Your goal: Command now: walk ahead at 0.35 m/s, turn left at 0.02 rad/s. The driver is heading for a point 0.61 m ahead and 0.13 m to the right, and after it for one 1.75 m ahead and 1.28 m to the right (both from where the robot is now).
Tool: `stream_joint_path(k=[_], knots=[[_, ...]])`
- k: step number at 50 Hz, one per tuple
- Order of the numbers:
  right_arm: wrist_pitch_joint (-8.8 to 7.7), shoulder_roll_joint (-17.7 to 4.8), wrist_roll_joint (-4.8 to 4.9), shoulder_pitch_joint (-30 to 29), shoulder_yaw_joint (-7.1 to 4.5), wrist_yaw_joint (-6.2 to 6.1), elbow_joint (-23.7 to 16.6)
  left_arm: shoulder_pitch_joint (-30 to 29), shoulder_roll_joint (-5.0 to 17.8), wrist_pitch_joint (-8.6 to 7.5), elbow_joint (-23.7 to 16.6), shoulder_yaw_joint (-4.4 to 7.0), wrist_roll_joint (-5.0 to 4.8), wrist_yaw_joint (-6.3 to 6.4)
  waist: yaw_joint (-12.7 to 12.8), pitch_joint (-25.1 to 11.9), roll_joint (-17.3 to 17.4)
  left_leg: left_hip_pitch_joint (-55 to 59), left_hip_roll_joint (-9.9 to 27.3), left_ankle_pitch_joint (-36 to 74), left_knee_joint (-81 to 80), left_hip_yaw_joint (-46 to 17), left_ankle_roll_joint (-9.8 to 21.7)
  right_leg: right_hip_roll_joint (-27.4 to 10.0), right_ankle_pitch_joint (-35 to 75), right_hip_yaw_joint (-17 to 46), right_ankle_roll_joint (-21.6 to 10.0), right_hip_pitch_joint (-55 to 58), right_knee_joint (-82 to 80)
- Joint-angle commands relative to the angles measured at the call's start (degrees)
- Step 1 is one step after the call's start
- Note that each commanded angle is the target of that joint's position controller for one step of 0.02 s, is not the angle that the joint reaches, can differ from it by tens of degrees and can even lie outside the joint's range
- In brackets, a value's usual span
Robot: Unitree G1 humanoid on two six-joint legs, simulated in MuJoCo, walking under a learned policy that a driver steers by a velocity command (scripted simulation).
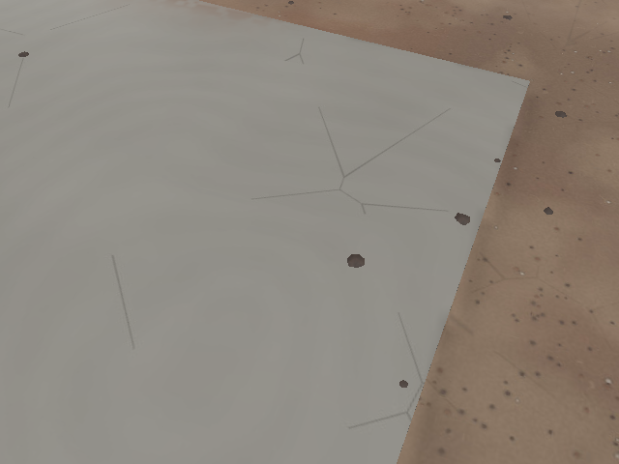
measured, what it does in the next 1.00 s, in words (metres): walks ahead: right foot 0.05 m lower, then left foot 0.04 m higher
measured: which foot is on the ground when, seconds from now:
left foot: down 0.00-0.20, up 0.22-0.60, down 0.62-1.00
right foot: up 0.00-0.20, down 0.22-0.64, up 0.66-1.00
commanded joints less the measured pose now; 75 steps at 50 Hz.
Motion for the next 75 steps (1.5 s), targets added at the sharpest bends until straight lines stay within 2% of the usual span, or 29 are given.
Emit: stream_joint_path(k=[1, 7, 10, 11, 12, 13, 14, 15, 22, 26, 28, 30, 31, 32, 33, 35, 37, 42, 45, 48, 52, 56, 57, 58, 59, 60, 62, 67, 75], knots=[[-2.44, -8.07, 0.09, -5.2, -1.98, -0.39, -2.33, -3.82, 4.64, -1.23, -4.37, 1.17, -0.14, -1.33, 2.25, 4.11, 11.26, 1.86, 11.92, 16.16, -18.88, -15.21, -0.14, -3.58, 5.34, 1.06, 1.99, -7.26, -1.62], [-2.22, -12.0, -0.69, -3.51, -3.2, 0.09, 0.16, -4.43, 4.24, 0.25, -3.61, 1.29, -1.3, -1.0, 2.29, 4.51, 7.09, -1.17, 12.45, 15.91, -13.78, -10.5, -3.1, -3.54, 13.21, -3.46, 2.46, 9.7, -22.91], [-1.37, -9.55, -1.08, -4.21, -2.16, 0.78, 0.28, 16.21, 8.13, -1.47, 4.52, 3.38, 0.79, 0.34, 11.9, -3.46, -6.4, -10.66, 4.52, 16.01, 22.22, -1.92, -5.5, -1.86, 9.88, -5.9, 0.97, 32.76, -28.2], [-1.6, -1.24, -1.03, -6.35, -0.16, 1.01, -1.25, 20.98, 9.16, -2.38, 5.22, 2.49, 2.43, 0.26, 11.94, -2.33, -14.14, -26.23, -0.08, -6.71, 47.42, -2.27, -6.75, -13.82, 0.02, 11.89, -0.55, 34.44, -27.96], [-2.72, -1.22, 2.09, 0.34, -0.11, 1.47, -3.34, 18.62, 12.29, -2.28, 4.58, 2.3, 2.24, 0.19, 6.08, -3.07, -17.92, -36.34, -3.52, -4.03, 51.7, -5.47, -7.0, -23.09, -3.92, 38.28, -8.1, 34.36, -41.87], [-2.56, -5.58, 1.46, -2.81, -0.56, 1.54, -3.19, 11.64, 11.42, -2.11, 3.26, 3.01, 1.42, 0.22, 4.1, 3.27, -11.75, -43.65, 2.83, 1.1, 57.13, -2.73, -6.95, -26.4, -20.95, 41.14, -13.74, 29.07, -45.46], [-2.56, -8.66, 0.41, -9.11, -1.01, 2.09, -4.02, 6.0, 6.93, -2.71, 1.25, 1.91, 0.73, -0.04, 4.58, 7.58, -2.93, -44.12, 6.52, 6.7, 56.7, -1.56, -7.25, -22.25, -15.98, 32.31, -13.26, 23.75, -44.58], [-2.48, -7.78, -0.04, -10.19, -0.77, 2.66, -3.94, 4.31, 6.02, -3.32, 1.24, 1.37, 0.93, -0.04, 3.76, 6.83, -0.31, -41.82, 7.48, 9.67, 55.1, -1.67, -7.73, -18.54, -6.87, 25.0, -11.68, 20.46, -43.0], [0.13, -4.37, -0.11, -18.69, 1.47, 3.87, -10.82, 11.04, 3.42, -6.1, 6.8, -0.02, -0.1, 0.5, 1.75, 7.3, -0.48, -43.23, 10.88, 14.57, 42.61, 2.9, -9.99, -12.73, 25.54, 6.42, -11.03, 17.04, -47.67], [0.33, -1.71, 0.15, -23.39, 3.01, 4.31, -13.14, 12.4, 4.11, -5.99, 8.26, 0.09, -0.82, 0.74, 2.87, 6.5, -1.25, -28.49, 8.05, 17.12, 21.65, 7.72, -8.1, -11.41, 36.62, -0.09, -9.57, 17.22, -50.98], [0.18, -2.46, 0.32, -20.27, 2.64, 3.47, -12.61, 13.29, 4.91, -5.83, 9.29, 0.16, -0.85, 0.57, 1.55, 3.56, -2.51, -22.56, 4.35, 13.23, 17.6, 10.06, -5.86, -12.33, 56.97, -2.14, -8.74, 22.84, -43.92], [-0.58, -4.62, 0.98, -7.07, 1.28, 2.33, -8.87, 13.52, 6.11, -5.23, 10.02, 0.49, 0.05, 0.64, -4.27, -4.07, -3.09, -9.79, -0.33, 11.89, 10.9, 10.21, -3.98, -12.51, 72.22, -3.91, -6.69, 26.9, -25.51], [-1.29, -7.88, 0.31, 1.64, 0.01, 1.89, -6.45, 12.61, 5.57, -5.1, 9.28, 0.43, -0.09, 0.71, -7.85, -8.93, -2.07, 3.37, 2.25, 11.96, 7.51, 4.63, -2.67, -10.64, 63.18, -4.87, -5.02, 19.49, -11.22], [-1.83, -15.8, -1.48, 7.83, -2.21, 1.55, -5.72, 15.82, 0.38, -5.09, 5.93, -0.59, -2.31, 0.03, -6.91, -18.05, 11.83, 18.45, 20.77, -5.2, -2.99, -25.06, 2.65, -2.92, 30.47, -6.01, -2.35, 2.52, 12.53], [-1.06, -16.75, 0.87, 7.4, -2.74, 1.7, -4.76, 14.35, 2.07, -5.35, 5.3, 0.41, -0.86, -0.64, -5.36, -20.15, 17.4, 19.47, 26.06, -6.0, -19.26, -51.01, 4.31, 4.76, -0.36, 2.02, -2.6, -8.07, 23.9], [-1.62, -9.64, 0.96, -4.02, -1.4, 1.74, -5.76, 7.32, 1.82, -4.83, 3.32, 0.43, 0.0, -0.37, -0.25, -2.31, 6.1, 2.89, 24.72, -5.8, -17.58, -32.5, 1.79, -1.69, 5.93, 2.94, -4.04, -15.02, 28.33], [-3.13, -5.53, 1.06, -6.71, -0.36, 1.83, -4.24, 7.88, 0.16, -3.62, 3.42, 0.46, 0.14, -0.51, 4.32, 3.06, 5.24, -8.58, 19.72, 6.67, -21.02, -17.74, -2.78, -5.02, 8.88, 3.51, -3.87, -8.73, 19.7], [-5.53, -5.53, 1.02, -2.58, -0.73, 1.49, -1.7, 4.75, 0.47, -0.79, 3.5, 1.03, -0.01, -0.94, 4.93, 4.89, 4.48, -5.06, 16.53, 26.54, -25.94, -1.89, -3.74, -4.69, 14.74, 2.3, -2.49, -11.34, 13.15], [-5.1, -5.27, 1.33, -1.16, -0.39, 0.65, -1.48, 0.63, -0.73, -0.94, 2.0, 0.74, 0.24, -0.97, 4.76, 3.81, 5.05, 0.25, 14.76, 52.34, -21.56, 6.99, -6.12, -3.14, 19.37, -1.23, -0.9, -12.51, 5.16], [-4.19, -6.4, 1.84, -0.66, -0.37, -0.25, -1.8, -4.5, -2.58, -1.21, 0.1, -0.32, 0.2, -1.4, 2.88, 2.86, 7.22, 2.89, 13.78, 58.14, -18.44, 12.18, -7.8, -1.77, 25.29, -5.7, -0.51, -9.12, -7.36], [-2.7, -7.71, 1.56, 3.05, -0.68, -1.48, -0.54, -7.14, -1.92, -1.02, -1.96, -0.61, 1.1, -1.84, 0.7, 1.53, 8.78, 10.42, 15.81, 67.54, -11.39, 13.45, -8.07, 1.06, 23.26, -9.68, -2.12, -6.42, -15.77], [-1.24, -10.39, 1.65, -0.14, -1.93, -2.05, -2.0, 4.09, 2.14, -2.12, -0.12, 1.18, 1.64, -0.83, 5.59, -4.05, 8.54, 10.7, 16.94, 70.6, 10.44, 13.23, -8.54, 4.82, 16.47, -8.74, -6.7, 5.22, -23.4], [-1.06, -10.83, 2.21, -1.96, -2.07, -1.57, -2.91, 8.79, 4.33, -3.05, 0.5, 2.02, 2.02, -0.04, 9.59, -6.48, 4.21, 4.1, 14.17, 55.26, 24.93, 13.95, -10.32, 1.56, 29.93, -3.76, -9.25, 14.01, -30.04], [-1.03, -4.05, 1.35, 1.88, -0.68, -0.97, -5.59, 7.51, 11.26, -3.17, 0.16, 3.6, 1.33, 0.49, 4.41, -9.9, -7.64, -13.69, 5.42, -1.6, 40.88, 12.69, -12.44, -14.65, 70.31, 13.32, -15.4, 28.42, -20.28], [0.03, -5.77, 1.46, 3.69, -0.77, -0.59, -6.68, 9.42, 13.38, -1.99, -0.88, 4.77, -1.11, 0.73, 6.23, -19.13, -7.7, -23.81, -0.46, -8.53, 53.54, 1.87, -14.03, -22.09, 66.67, 31.82, -27.33, 35.14, -26.1], [0.31, -7.2, 0.66, 1.45, -0.81, -0.45, -6.49, 5.22, 10.74, -0.79, -2.75, 4.38, -1.93, 1.26, 5.98, -14.88, 0.34, -26.58, 3.59, -3.65, 53.57, -2.24, -14.13, -21.59, 50.49, 28.99, -26.49, 29.36, -30.64], [0.32, -8.13, 0.63, -5.82, -1.23, -0.42, -8.19, -0.96, 4.55, 0.34, -3.06, 2.31, -1.44, 1.73, 3.37, -1.57, 5.58, -27.11, 6.37, 3.28, 44.5, -2.03, -14.7, -15.12, 37.04, 21.34, -20.03, 15.29, -35.74], [3.61, -5.62, 0.25, -3.04, -0.63, -0.4, -8.49, -1.32, 6.51, -0.71, -3.39, 2.82, -0.26, 1.08, 1.34, -4.4, 1.66, -20.57, 5.62, 7.64, 33.98, -1.4, -15.86, -7.78, 39.09, 14.22, -14.58, 9.37, -35.14], [4.21, -6.9, 0.82, -10.97, -0.53, -0.8, -12.18, -0.2, 8.6, 1.25, -5.2, 3.94, 0.16, 0.95, 5.06, -3.11, -4.07, -20.88, 4.46, 7.97, 18.58, -2.76, -16.37, -5.97, 6.81, 22.65, -11.66, 9.76, -37.8]])
Keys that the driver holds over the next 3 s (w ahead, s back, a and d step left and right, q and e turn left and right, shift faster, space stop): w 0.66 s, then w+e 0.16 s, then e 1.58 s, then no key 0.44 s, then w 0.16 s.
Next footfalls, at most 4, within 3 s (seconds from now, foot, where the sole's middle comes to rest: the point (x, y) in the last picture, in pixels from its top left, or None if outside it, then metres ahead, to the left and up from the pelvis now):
0.22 right None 0.15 -0.14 -0.80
0.62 left None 0.47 0.08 -0.76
1.14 right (331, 385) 0.70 -0.06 -0.76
1.66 left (249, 375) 0.73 0.13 -0.76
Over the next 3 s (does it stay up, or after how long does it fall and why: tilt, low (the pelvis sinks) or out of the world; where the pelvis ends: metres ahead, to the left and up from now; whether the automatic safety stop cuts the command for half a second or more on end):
stays up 0.63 0.08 0.01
